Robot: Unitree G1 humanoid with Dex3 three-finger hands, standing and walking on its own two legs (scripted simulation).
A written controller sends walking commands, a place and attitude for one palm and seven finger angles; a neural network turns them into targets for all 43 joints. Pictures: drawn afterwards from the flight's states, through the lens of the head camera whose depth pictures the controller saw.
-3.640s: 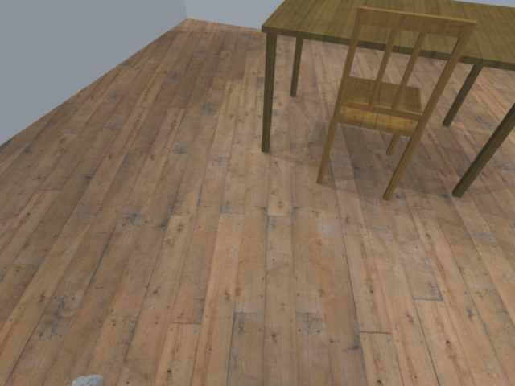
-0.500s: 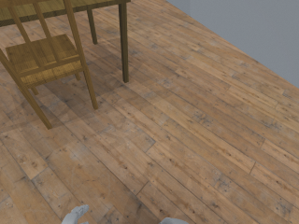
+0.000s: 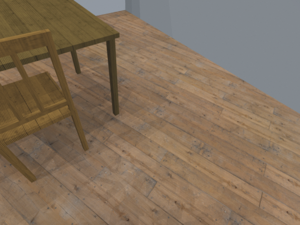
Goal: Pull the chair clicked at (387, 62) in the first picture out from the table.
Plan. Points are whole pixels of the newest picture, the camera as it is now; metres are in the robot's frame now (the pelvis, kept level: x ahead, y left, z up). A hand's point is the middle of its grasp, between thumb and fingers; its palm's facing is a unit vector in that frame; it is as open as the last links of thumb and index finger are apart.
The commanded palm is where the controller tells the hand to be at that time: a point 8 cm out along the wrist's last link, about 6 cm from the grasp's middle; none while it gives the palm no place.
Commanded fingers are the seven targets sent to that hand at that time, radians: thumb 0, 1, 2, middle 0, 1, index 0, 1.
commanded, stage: walk to a spot facing it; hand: left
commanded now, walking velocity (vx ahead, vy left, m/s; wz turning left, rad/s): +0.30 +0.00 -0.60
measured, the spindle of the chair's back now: (3, 94) +0.55 +0.64 -0.08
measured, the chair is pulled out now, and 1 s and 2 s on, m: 0.00 0.00 0.00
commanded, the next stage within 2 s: turn to face it in 0.36 s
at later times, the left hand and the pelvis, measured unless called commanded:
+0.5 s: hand (128, 163) +0.36 +0.10 -0.17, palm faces -0.26 -0.94 -0.24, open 7.4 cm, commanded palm none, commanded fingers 0.00 0.90 0.90 -0.20 -0.30 -0.20 -0.30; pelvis +0.18 -0.05 -0.02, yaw -16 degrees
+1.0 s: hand (109, 169) +0.33 +0.17 -0.18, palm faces -0.03 -0.98 -0.19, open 7.3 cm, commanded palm none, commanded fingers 0.00 0.90 0.90 -0.20 -0.30 -0.20 -0.30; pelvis +0.25 -0.02 +0.00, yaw -5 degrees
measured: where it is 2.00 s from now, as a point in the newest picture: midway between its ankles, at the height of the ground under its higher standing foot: outside the picture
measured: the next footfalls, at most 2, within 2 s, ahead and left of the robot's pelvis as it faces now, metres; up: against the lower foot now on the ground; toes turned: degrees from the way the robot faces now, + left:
right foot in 0.40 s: +0.29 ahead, -0.15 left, +0.00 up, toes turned -23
left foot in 0.84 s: +0.31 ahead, +0.05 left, +0.00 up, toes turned +0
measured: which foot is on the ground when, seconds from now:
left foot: down 0.00-0.38, up 0.40-0.82, down 0.84-1.00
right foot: up 0.00-0.38, down 0.40-0.86, up 0.88-1.00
